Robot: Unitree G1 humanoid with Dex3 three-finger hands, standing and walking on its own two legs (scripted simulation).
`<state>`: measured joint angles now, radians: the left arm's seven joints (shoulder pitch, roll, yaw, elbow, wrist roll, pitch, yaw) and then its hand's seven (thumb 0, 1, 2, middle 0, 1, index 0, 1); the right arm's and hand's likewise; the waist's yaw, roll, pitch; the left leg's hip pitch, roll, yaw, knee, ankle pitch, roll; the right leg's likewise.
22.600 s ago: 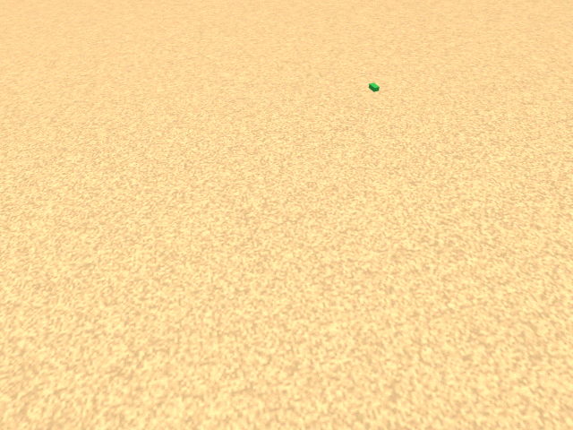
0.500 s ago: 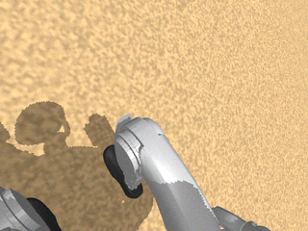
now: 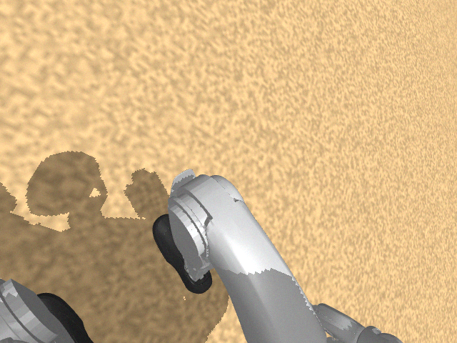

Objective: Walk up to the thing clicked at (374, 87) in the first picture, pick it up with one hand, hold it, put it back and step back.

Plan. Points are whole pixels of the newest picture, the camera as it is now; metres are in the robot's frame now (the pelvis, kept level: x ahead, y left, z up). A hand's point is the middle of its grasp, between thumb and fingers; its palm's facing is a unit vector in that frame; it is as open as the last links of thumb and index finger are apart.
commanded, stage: close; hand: left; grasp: from above
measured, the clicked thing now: out of the picture +0.45 +0.35 -0.31
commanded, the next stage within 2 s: settle in 0.68 s
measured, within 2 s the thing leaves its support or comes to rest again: leaves its support in 1.12 s
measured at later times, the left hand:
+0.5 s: hand out of the picture +0.45 +0.33 -0.27, palm faces -0.23 -0.35 -0.91, open 6.6 cm
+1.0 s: hand out of the picture +0.45 +0.33 -0.27, palm faces -0.23 -0.36 -0.90, open 5.1 cm
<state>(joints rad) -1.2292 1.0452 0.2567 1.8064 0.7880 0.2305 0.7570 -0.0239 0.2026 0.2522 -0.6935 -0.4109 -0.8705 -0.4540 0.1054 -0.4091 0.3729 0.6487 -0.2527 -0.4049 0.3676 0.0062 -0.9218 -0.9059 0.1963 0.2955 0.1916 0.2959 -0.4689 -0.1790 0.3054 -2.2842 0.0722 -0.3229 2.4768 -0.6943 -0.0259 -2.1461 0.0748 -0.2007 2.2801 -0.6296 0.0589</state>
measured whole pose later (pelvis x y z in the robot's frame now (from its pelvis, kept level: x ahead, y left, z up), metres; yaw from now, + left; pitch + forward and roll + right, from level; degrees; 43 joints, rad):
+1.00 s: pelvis +0.00 +0.00 +0.00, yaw +0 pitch +27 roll -15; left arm -1.23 1.04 0.24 1.79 0.80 0.24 0.73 -0.14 0.40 0.00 -0.77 -0.05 -1.35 -0.25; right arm 0.12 -0.41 0.37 0.65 -0.24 -0.40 0.35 0.01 -0.93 -0.90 0.20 0.30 0.19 0.30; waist -0.46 -0.17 0.29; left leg -2.29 0.07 -0.32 2.47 -0.70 -0.03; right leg -2.15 0.07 -0.20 2.28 -0.63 0.06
